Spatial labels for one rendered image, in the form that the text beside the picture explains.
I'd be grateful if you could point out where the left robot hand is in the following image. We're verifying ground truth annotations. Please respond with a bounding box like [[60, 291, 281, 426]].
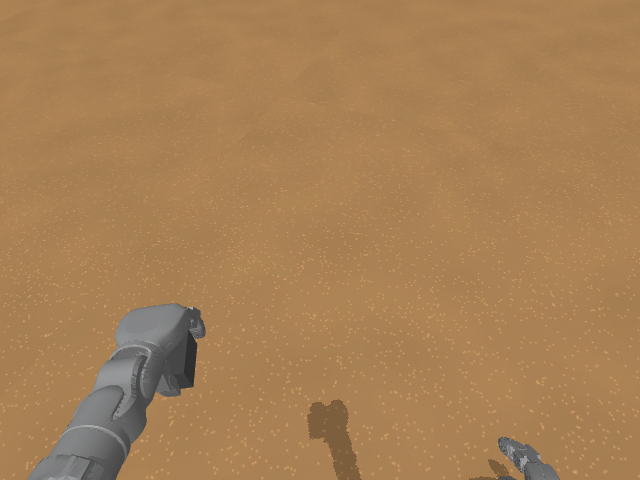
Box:
[[115, 303, 206, 397]]

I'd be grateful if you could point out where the left robot arm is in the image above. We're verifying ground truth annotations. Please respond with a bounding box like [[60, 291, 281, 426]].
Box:
[[27, 341, 165, 480]]

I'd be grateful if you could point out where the small box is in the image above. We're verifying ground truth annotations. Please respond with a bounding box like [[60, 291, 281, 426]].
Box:
[[166, 330, 197, 389]]

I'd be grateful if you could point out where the right robot hand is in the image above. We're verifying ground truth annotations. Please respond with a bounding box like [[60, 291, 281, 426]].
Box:
[[498, 437, 560, 480]]

